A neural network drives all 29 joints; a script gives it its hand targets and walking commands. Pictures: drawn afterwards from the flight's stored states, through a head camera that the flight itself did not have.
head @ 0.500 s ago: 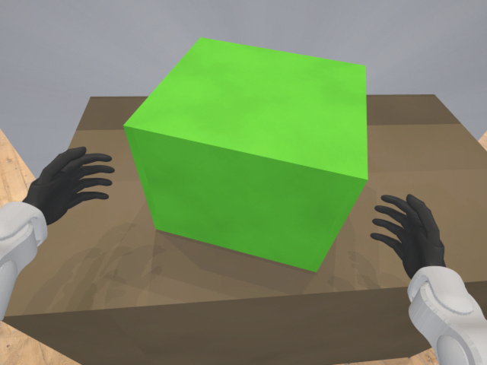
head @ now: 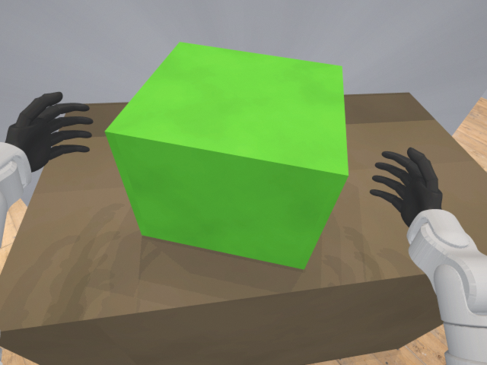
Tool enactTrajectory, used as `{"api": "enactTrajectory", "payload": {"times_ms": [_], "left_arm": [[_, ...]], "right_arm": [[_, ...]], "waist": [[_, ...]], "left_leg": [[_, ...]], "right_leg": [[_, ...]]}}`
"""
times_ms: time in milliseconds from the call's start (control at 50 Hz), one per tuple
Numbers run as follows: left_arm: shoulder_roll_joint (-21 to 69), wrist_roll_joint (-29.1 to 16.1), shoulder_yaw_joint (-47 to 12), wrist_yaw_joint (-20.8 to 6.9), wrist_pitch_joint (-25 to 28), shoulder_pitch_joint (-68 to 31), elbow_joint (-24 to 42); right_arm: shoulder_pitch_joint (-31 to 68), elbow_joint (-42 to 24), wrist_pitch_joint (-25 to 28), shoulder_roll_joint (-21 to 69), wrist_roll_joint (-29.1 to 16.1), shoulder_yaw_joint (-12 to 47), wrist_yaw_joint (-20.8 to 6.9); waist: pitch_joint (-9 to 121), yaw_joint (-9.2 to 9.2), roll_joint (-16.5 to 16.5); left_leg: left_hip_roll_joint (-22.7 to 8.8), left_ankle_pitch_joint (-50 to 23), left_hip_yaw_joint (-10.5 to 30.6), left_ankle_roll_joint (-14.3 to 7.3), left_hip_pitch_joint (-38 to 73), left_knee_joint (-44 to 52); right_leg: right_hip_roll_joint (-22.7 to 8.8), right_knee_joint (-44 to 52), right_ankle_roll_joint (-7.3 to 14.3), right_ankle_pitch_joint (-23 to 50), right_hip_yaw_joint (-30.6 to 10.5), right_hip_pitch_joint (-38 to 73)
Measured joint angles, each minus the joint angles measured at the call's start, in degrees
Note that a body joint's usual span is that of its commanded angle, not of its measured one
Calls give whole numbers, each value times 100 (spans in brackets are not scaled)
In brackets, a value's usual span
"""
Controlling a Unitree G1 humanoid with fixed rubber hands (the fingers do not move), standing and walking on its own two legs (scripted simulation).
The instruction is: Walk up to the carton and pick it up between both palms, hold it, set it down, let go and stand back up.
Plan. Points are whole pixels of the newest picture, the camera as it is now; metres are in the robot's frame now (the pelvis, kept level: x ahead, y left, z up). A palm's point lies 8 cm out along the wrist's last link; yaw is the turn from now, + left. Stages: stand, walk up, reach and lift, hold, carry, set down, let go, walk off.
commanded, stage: reach and lift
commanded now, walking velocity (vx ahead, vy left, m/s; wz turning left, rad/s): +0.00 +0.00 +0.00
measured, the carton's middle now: (239, 152) +0.47 -0.01 +0.09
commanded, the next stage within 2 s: none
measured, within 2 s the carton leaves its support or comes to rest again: neither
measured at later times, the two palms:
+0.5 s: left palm (39, 89) +0.42 +0.26 +0.25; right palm (431, 166) +0.32 -0.26 +0.20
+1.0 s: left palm (11, 93) +0.42 +0.30 +0.24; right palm (422, 139) +0.36 -0.26 +0.22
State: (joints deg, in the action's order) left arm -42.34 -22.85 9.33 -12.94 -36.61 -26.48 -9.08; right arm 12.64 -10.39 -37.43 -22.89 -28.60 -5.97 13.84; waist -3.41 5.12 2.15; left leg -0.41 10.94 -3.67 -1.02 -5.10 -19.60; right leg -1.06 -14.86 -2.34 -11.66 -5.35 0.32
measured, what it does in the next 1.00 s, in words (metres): stands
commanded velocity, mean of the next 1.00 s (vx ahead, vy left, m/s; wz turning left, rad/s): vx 0.00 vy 0.00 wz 0.00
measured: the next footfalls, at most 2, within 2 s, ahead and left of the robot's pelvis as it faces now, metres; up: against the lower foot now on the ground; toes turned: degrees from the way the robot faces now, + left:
none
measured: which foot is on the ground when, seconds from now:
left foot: down 0.00-1.00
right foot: down 0.00-1.00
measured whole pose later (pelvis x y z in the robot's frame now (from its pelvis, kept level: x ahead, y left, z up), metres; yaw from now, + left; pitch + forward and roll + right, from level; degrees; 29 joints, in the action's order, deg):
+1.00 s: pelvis -0.04 +0.00 +0.00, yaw +5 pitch +4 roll -1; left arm -46.2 -32.9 -14.3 -11.3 -16.4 -72.4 -75.1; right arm 54.2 44.1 -25.4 -21.1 -25.0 -4.4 9.8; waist 4.0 13.1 3.1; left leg 0.5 6.5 0.8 -1.0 -19.4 -21.7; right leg -1.4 -18.6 -2.5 -9.9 -0.8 -12.8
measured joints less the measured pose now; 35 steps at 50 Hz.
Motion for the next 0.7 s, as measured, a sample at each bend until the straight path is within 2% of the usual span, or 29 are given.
{"api": "enactTrajectory", "payload": {"times_ms": [140, 260, 340, 440, 560, 660, 700], "left_arm": [[-64, -77, -168, -16, 117, -678, -742], [-155, -186, -455, 24, 307, -1560, -1763], [-219, -176, -504, -33, 332, -1813, -1944], [-303, -321, -705, 48, 452, -2387, -2618], [-343, -386, -989, 126, 619, -2978, -3335], [-411, -606, -1363, 160, 888, -3439, -4019], [-420, -680, -1476, 132, 1007, -3695, -4480]], "right_arm": [[562, 494, 36, -9, 25, 160, -53], [1306, 1280, 118, 17, 43, 149, -71], [1577, 1469, 196, 15, 21, 201, -33], [2022, 1936, 224, -72, -8, 212, -85], [2639, 2764, 330, -129, -106, 262, -219], [3055, 3250, 448, -109, 25, 212, -258], [3272, 3573, 501, -97, 70, 205, -282]], "waist": [[23, 112, -13], [47, 218, -47], [53, 310, -32], [110, 401, 4], [162, 515, 32], [303, 602, 27], [337, 618, 45]], "left_leg": [[-10, -49, -16, 6, -84, 1], [-3, -107, 17, -5, -261, -28], [13, -167, 34, -3, -281, 25], [26, -190, 68, -21, -434, -35], [47, -256, 149, -19, -545, -51], [75, -319, 232, -35, -766, -84], [76, -337, 241, -37, -826, -95]], "right_leg": [[15, -123, 4, -12, -18, -148], [12, -184, -10, 17, 12, -325], [-1, -163, -19, 57, 31, -353], [-10, -225, -25, 58, 66, -488], [-25, -194, -30, 116, 148, -544], [-43, -240, -36, 138, 233, -738], [-42, -272, -38, 143, 241, -804]]}}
